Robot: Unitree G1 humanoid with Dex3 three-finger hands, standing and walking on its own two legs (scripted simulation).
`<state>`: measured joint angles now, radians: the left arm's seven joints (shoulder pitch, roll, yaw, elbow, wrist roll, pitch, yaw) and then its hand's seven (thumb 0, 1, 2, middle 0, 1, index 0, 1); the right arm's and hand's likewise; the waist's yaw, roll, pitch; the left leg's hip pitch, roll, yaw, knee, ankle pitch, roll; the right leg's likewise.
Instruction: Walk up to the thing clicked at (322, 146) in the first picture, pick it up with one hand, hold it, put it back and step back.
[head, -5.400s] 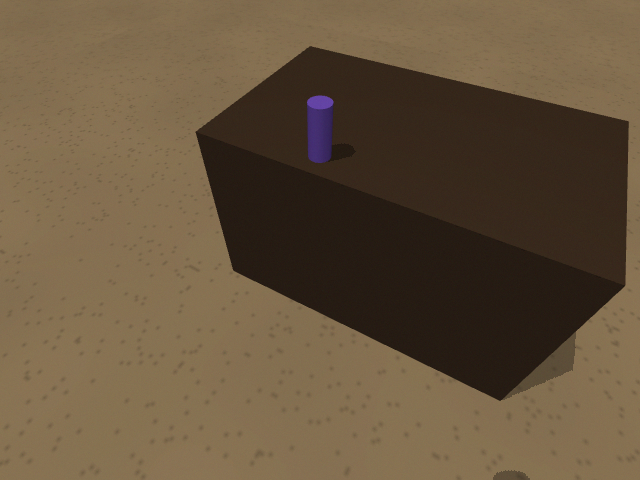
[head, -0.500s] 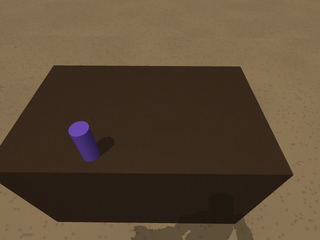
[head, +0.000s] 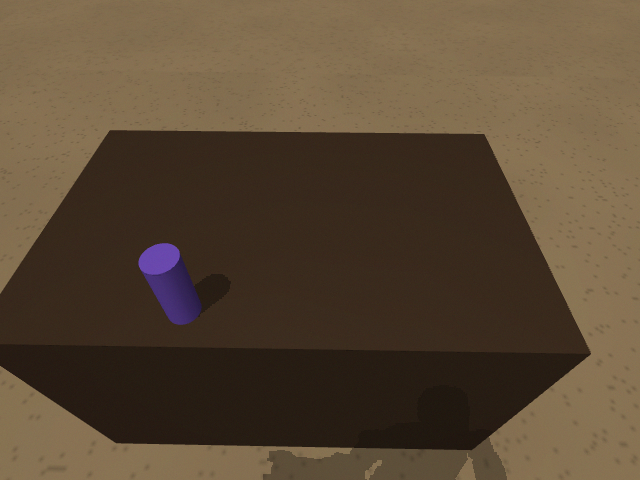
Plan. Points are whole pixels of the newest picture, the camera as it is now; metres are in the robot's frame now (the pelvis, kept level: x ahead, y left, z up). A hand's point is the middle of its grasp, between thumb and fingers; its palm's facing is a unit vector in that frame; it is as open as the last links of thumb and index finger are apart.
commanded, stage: stand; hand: left
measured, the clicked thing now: (173, 286) +0.43 +0.24 -0.06
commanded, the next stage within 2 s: rise first in 0.46 s
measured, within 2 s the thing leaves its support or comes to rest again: neither
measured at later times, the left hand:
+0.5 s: hand out of the picture +0.08 +0.25 -0.16, palm faces -0.04 -0.94 -0.35, open 7.4 cm
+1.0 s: hand out of the picture +0.15 +0.27 -0.10, palm faces +0.26 -0.90 -0.36, open 15.1 cm
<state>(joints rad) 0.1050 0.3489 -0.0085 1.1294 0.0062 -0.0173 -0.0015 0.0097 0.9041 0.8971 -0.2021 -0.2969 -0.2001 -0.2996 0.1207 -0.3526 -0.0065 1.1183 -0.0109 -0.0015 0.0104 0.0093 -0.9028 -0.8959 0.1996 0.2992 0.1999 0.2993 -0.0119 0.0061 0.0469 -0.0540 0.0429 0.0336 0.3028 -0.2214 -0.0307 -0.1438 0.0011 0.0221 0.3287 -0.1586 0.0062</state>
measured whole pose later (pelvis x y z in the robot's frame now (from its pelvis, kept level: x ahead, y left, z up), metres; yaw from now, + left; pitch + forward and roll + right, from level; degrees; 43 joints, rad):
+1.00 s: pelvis +0.00 +0.00 -0.01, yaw +3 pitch +2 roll +0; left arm 0.22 0.29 0.14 0.60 -0.04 -0.05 0.07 0.01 -0.06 0.19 -0.06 -0.07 -0.06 -0.07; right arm 0.16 -0.26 -0.11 0.78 0.04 -0.06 -0.07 0.01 0.10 -0.18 0.06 0.06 0.06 0.06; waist 0.02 0.02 0.00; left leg -0.19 0.03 -0.01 0.44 -0.27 -0.02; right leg -0.25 -0.02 -0.02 0.44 -0.21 0.01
